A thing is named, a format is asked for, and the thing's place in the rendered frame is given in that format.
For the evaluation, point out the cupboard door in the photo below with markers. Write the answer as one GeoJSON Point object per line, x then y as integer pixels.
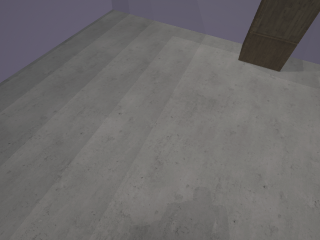
{"type": "Point", "coordinates": [286, 19]}

